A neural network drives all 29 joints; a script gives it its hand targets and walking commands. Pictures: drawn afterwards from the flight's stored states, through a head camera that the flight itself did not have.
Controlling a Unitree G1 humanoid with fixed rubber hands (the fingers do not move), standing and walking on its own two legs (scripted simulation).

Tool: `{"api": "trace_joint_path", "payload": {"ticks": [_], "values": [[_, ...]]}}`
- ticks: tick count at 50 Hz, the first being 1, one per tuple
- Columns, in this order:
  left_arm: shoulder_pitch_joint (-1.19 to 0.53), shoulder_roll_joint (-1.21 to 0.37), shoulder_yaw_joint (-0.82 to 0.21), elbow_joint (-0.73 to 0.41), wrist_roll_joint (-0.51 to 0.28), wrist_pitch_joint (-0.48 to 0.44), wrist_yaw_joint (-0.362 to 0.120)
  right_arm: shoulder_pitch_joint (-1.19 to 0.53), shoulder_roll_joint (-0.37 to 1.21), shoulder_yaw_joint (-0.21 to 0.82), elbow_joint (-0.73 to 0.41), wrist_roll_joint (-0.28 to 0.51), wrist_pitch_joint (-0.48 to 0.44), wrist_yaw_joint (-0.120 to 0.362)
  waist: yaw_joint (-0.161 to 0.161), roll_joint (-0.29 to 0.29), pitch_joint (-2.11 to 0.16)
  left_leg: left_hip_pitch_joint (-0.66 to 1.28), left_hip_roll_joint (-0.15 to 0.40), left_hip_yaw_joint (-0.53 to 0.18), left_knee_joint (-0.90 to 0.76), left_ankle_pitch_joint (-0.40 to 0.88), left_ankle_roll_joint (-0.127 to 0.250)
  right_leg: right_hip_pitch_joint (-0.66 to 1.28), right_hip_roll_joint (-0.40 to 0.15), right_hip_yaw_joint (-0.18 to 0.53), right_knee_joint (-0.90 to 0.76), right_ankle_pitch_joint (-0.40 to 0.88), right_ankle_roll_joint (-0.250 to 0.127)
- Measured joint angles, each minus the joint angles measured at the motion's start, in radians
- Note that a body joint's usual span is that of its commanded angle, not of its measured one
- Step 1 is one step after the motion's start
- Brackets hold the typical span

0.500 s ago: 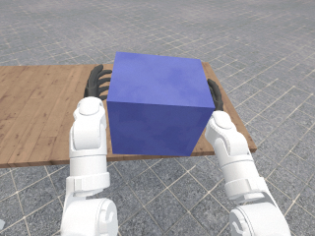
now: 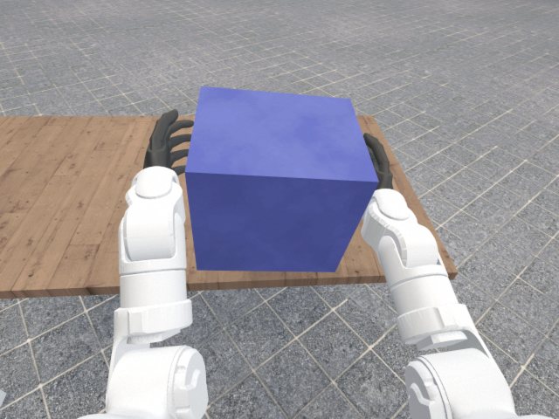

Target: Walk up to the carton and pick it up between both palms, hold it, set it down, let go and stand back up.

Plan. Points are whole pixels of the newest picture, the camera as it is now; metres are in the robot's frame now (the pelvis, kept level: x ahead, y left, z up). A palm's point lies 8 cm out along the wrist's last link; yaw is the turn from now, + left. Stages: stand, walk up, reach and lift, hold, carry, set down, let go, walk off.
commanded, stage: hold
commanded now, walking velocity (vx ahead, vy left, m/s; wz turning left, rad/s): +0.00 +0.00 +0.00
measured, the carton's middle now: (272, 185) +0.37 +0.01 +0.18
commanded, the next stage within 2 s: none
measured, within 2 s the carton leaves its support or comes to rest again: neither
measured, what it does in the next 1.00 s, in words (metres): stands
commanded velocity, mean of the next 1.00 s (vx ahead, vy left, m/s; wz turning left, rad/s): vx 0.00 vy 0.00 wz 0.00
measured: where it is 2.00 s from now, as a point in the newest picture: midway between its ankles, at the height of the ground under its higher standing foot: outside the picture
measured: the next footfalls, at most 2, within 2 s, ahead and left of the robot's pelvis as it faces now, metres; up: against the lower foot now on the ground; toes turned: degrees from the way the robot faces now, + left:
none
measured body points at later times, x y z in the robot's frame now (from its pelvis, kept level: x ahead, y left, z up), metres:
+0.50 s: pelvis -0.01 +0.00 +0.00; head -0.04 +0.02 +0.45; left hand +0.37 +0.15 +0.21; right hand +0.36 -0.14 +0.17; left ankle +0.02 +0.11 -0.75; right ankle +0.03 -0.10 -0.75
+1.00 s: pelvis +0.01 +0.00 +0.00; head -0.03 +0.03 +0.45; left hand +0.36 +0.16 +0.19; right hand +0.36 -0.13 +0.17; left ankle +0.02 +0.11 -0.75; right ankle +0.03 -0.10 -0.75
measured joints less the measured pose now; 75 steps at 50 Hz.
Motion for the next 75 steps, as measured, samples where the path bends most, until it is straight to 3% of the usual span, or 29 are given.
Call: {"api": "trace_joint_path", "payload": {"ticks": [7,16,33,43,55,59,68,75], "values": [[0.086,-0.018,-0.008,-0.098,0.003,0.023,-0.018,0.061,-0.014,0.051,-0.1,0.045,0.046,-0.034,-0.016,0.009,0.006,0.026,0.004,-0.001,0.015,-0.021,-0.002,0.03,0.004,0.0,0.005,-0.014,0.002],[0.104,-0.026,-0.008,-0.15,0.003,0.043,-0.028,0.083,-0.008,0.05,-0.158,0.051,0.07,-0.043,-0.007,0.009,0.019,0.023,0.005,0.016,0.008,-0.01,0.0,0.015,0.004,0.017,0.012,-0.004,0.001],[-0.061,0.002,0.029,0.03,0.02,0.025,-0.026,-0.028,0.028,-0.05,-0.006,-0.036,0.03,0.006,0.021,0.002,0.005,-0.017,-0.004,0.026,-0.024,0.025,0.006,-0.046,-0.005,0.026,0.019,0.011,-0.001],[0.07,-0.022,0.006,-0.102,0.018,0.029,-0.032,0.053,-0.007,0.049,-0.088,0.028,0.03,-0.026,-0.007,0.002,0.012,0.032,0.003,0.009,0.005,-0.017,0.0,0.029,0.002,0.01,0.002,-0.011,0.003],[0.15,-0.031,-0.021,-0.216,0.013,0.055,-0.036,0.122,0.004,0.062,-0.194,0.053,0.053,-0.04,-0.004,-0.004,0.024,0.036,0.004,0.015,0.018,-0.022,0.002,0.034,0.004,0.017,0.007,-0.009,0.005],[0.11,-0.025,-0.023,-0.191,0.015,0.059,-0.032,0.101,0.011,0.034,-0.187,0.035,0.057,-0.03,-0.001,0.0,0.023,0.022,0.002,0.019,0.011,-0.009,0.004,0.017,0.001,0.02,0.006,0.002,0.005],[-0.058,-0.012,0.023,0.016,0.036,0.037,-0.026,-0.013,0.035,-0.071,-0.031,-0.049,0.04,0.022,0.024,0.007,0.017,-0.009,-0.007,0.045,-0.027,0.025,0.014,-0.051,-0.008,0.046,0.03,0.012,0.005],[-0.042,-0.014,0.026,0.007,0.035,0.017,-0.022,-0.017,0.016,-0.034,-0.005,-0.036,0.004,0.018,0.021,0.016,0.012,-0.007,-0.002,0.03,-0.024,0.014,0.005,-0.036,-0.003,0.032,0.015,0.004,0.0]]}}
